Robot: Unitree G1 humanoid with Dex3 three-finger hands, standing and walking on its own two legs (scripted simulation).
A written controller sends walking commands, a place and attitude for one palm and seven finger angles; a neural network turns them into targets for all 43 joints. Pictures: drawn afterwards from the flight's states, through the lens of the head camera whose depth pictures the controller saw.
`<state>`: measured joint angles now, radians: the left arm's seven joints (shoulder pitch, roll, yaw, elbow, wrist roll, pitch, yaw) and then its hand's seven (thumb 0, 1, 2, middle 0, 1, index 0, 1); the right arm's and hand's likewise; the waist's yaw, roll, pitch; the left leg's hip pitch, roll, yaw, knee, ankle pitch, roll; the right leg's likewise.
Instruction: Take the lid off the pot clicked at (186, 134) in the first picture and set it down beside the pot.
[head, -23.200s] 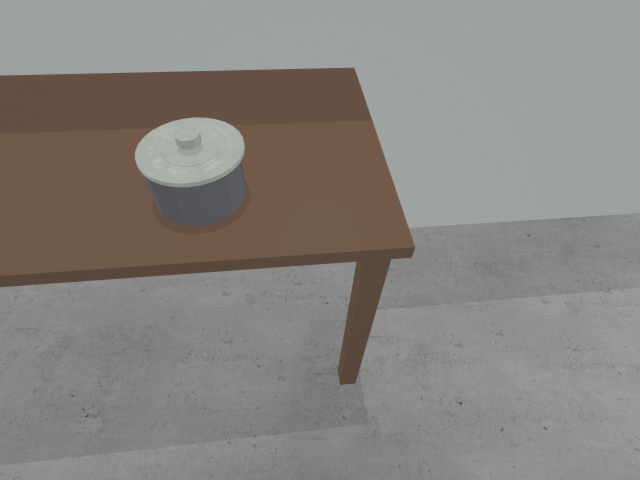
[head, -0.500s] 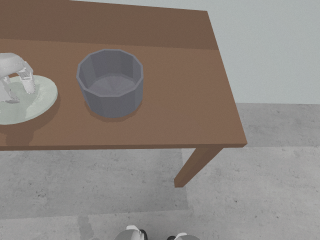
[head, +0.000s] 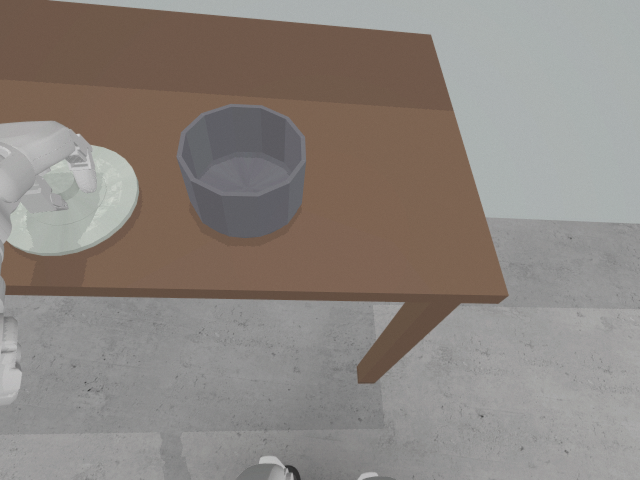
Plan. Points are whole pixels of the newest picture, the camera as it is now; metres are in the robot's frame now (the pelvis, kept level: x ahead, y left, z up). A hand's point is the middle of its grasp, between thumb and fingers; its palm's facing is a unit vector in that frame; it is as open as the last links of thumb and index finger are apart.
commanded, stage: open the fingers wide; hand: left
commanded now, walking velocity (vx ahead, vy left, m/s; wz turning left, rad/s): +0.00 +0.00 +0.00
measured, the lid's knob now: (59, 185) +0.48 +0.33 +0.03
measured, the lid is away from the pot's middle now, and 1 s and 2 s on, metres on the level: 0.24 0.24 0.24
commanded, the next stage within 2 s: raise the empty hand in 0.82 s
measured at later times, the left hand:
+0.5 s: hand (49, 188) +0.44 +0.32 +0.07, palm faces -0.44 -0.08 -0.90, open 8.9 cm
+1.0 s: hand (45, 187) +0.45 +0.32 +0.07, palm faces -0.46 -0.10 -0.88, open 11.0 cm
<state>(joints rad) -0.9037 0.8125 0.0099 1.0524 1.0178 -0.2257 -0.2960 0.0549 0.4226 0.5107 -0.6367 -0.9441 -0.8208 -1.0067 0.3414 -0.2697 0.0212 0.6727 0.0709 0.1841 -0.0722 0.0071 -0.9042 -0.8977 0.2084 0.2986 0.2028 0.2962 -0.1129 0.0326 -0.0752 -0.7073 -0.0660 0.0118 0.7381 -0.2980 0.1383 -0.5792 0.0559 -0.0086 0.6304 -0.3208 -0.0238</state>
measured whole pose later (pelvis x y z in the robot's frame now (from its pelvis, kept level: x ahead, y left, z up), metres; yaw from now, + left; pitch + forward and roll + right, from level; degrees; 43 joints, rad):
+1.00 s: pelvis +0.00 -0.02 +0.00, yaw +0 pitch +16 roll -5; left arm -0.97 0.88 -0.01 1.13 1.01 -0.22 -0.35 0.00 0.00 0.66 -0.37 -0.85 -0.37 -0.86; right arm 0.35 -0.29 0.04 0.67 0.10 0.17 -0.10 0.01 -0.90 -0.90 0.21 0.30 0.20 0.30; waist -0.13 0.02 -0.08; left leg -0.74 -0.05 0.01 0.78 -0.31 0.12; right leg -0.61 0.08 0.00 0.67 -0.33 0.01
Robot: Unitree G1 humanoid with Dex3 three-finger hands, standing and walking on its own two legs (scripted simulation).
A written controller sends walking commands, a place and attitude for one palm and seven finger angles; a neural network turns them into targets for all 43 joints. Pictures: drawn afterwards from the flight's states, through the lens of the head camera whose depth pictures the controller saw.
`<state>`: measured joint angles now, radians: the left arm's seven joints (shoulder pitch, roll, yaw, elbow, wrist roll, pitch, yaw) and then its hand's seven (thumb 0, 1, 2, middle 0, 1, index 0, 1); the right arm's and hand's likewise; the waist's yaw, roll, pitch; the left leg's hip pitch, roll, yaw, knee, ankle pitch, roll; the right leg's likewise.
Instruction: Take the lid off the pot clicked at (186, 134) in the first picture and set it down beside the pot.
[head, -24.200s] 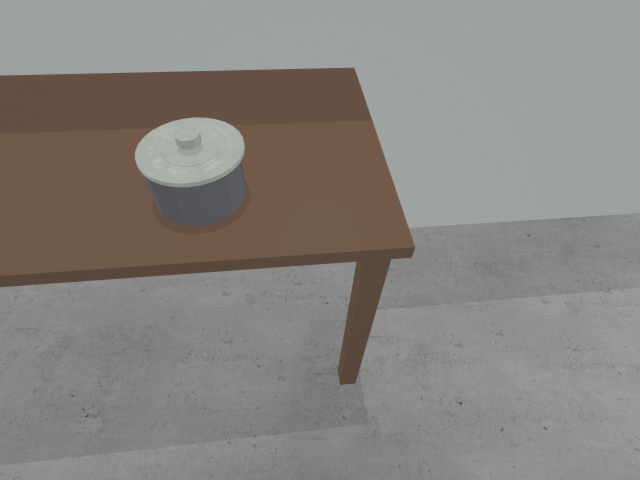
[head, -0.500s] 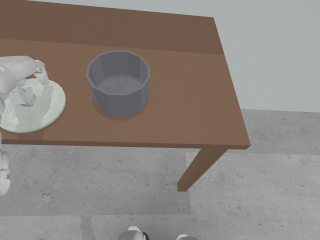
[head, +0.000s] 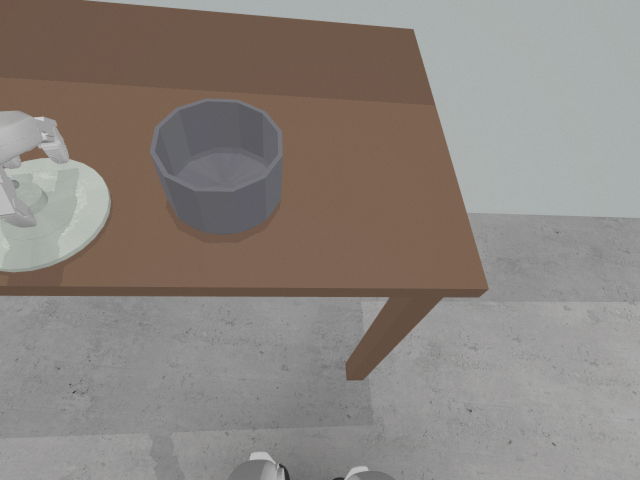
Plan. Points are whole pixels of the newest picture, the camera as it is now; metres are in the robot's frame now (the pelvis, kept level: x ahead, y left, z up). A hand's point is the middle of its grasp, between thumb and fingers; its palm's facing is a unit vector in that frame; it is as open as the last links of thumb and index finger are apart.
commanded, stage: raise the empty hand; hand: left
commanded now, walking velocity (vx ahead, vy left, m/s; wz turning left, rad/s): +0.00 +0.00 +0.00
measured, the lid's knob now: (26, 199) +0.46 +0.36 +0.03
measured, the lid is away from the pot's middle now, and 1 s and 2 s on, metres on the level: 0.24 0.24 0.24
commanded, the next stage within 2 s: draw the hand back to the body in 1.22 s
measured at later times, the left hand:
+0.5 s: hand out of the picture +0.45 +0.36 +0.13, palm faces -0.40 -0.09 -0.91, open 11.0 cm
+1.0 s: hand out of the picture +0.45 +0.36 +0.18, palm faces -0.32 -0.09 -0.94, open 11.0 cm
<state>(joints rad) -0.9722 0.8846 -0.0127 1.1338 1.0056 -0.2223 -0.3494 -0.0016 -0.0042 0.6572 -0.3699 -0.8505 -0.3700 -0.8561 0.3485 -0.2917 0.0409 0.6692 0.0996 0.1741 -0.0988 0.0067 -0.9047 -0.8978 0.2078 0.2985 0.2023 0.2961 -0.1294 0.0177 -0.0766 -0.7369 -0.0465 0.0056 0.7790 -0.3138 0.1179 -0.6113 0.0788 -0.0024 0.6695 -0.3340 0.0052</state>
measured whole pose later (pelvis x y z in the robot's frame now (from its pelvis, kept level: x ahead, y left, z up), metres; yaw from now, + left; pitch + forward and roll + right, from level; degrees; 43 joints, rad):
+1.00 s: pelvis +0.00 +0.02 +0.01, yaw +2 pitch +11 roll -5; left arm -1.16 0.84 -0.13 1.07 0.97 -0.09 -0.45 0.00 0.00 0.65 -0.37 -0.86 -0.37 -0.86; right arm 0.35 -0.29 0.03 0.68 0.10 0.16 -0.08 0.01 -0.91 -0.90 0.21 0.30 0.20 0.30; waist -0.10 0.03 -0.06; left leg -0.59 -0.09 0.00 0.67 -0.26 0.14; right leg -0.46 0.04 -0.01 0.57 -0.30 -0.01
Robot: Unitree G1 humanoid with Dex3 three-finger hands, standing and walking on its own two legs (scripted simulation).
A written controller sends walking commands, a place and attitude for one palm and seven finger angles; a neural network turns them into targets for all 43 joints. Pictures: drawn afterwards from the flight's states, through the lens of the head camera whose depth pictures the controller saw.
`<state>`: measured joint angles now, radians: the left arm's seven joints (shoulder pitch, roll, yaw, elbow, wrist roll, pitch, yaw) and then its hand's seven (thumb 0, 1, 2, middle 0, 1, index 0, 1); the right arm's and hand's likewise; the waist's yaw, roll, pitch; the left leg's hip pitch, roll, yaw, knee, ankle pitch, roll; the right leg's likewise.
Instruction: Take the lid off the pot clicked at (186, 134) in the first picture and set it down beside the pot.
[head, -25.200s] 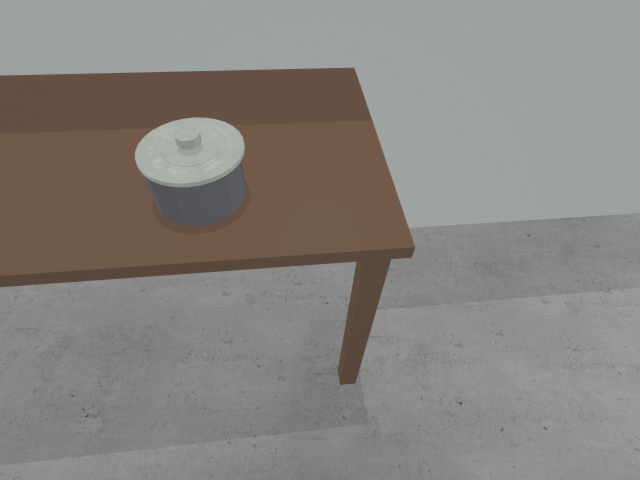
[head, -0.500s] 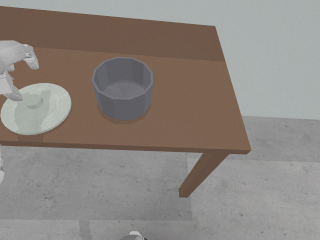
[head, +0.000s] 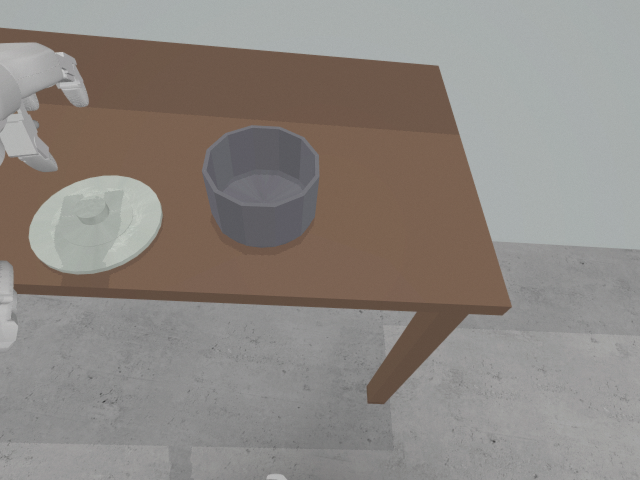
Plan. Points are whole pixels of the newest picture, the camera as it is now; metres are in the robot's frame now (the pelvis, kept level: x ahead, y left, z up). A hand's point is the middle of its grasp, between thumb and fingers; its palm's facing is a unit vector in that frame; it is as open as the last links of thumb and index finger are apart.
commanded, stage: raise the empty hand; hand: left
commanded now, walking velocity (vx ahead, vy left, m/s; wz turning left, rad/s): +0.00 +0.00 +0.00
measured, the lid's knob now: (92, 210) +0.47 +0.32 +0.01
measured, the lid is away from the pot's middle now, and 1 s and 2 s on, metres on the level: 0.24 0.24 0.24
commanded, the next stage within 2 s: draw the hand back to the body in 0.22 s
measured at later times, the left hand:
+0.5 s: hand (28, 117) +0.47 +0.32 +0.18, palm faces -0.31 -0.08 -0.95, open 11.0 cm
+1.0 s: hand (85, 131) +0.41 +0.23 +0.21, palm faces +0.24 -0.87 -0.44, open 11.0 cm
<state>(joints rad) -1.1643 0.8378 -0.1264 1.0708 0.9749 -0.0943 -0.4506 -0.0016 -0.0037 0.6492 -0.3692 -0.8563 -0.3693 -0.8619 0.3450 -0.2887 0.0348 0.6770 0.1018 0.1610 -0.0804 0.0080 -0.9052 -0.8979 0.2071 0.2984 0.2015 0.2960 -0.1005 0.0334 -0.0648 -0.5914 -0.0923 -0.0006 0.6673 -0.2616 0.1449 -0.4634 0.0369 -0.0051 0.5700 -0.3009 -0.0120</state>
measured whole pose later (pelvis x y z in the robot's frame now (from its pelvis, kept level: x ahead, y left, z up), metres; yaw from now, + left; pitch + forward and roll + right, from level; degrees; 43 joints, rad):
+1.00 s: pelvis -0.01 -0.03 +0.02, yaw +1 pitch +1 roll -2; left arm -0.69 0.57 0.16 0.61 0.10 -0.11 -0.07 0.00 0.00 0.65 -0.37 -0.85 -0.37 -0.86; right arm 0.22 -0.22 0.10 0.60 0.07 0.08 -0.07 0.01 -0.91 -0.90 0.21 0.30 0.20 0.30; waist 0.00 -0.02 0.02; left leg -0.31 -0.09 -0.01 0.47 -0.18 0.10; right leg -0.21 0.04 0.03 0.43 -0.24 -0.01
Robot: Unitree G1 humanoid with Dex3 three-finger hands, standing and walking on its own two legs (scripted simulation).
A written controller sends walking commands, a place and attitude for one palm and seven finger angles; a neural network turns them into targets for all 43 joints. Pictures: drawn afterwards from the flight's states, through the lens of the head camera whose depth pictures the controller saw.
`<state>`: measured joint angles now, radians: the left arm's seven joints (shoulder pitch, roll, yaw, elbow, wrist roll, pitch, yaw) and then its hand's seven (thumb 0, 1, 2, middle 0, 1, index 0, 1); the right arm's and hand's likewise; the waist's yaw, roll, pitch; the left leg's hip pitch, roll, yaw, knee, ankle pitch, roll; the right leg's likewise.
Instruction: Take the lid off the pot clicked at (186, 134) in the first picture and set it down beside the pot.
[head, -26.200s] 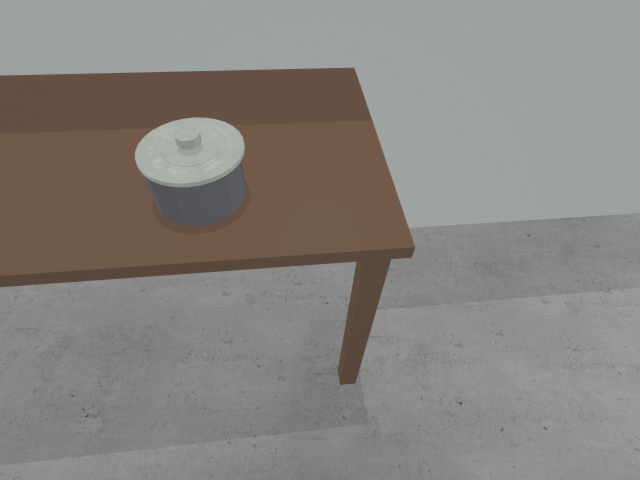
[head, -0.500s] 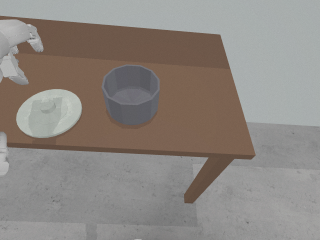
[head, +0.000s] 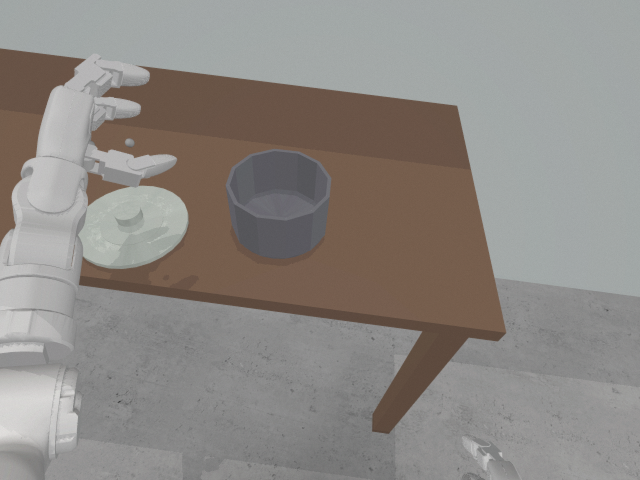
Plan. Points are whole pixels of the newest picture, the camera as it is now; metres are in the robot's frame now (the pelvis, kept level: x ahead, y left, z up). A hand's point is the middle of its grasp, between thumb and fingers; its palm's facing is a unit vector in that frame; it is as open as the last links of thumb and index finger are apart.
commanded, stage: draw the hand back to the body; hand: left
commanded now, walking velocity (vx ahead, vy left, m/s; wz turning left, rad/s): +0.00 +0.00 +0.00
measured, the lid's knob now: (128, 214) +0.48 +0.34 +0.00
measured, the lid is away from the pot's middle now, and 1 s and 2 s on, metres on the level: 0.24 0.24 0.24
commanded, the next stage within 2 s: step back with the hand held close in 1.58 s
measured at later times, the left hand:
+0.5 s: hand (144, 174) +0.37 +0.22 +0.19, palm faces +0.45 -0.86 -0.25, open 9.0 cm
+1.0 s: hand (152, 254) +0.28 +0.19 +0.18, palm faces +0.44 -0.85 -0.28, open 7.4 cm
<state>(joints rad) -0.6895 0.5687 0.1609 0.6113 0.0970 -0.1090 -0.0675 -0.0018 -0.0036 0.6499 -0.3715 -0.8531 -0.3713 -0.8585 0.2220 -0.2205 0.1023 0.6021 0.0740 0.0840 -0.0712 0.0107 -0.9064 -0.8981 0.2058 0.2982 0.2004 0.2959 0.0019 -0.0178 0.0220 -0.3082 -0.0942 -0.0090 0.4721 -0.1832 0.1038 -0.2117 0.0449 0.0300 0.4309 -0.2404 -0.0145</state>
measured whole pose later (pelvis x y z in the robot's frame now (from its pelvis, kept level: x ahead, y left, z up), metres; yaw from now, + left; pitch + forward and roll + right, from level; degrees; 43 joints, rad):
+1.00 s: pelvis +0.02 -0.09 +0.00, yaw -1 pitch -5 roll +0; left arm 0.14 0.39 0.36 -0.11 -0.14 -0.09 0.07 0.01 0.88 0.90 -0.21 -0.31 -0.21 -0.31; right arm 0.15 -0.24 0.04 0.69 0.04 -0.07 -0.07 0.02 -0.91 -0.90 0.20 0.30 0.20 0.30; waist 0.04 0.06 0.02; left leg -0.13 -0.01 -0.03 0.42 -0.21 0.00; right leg -0.02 0.13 0.02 0.35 -0.24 -0.11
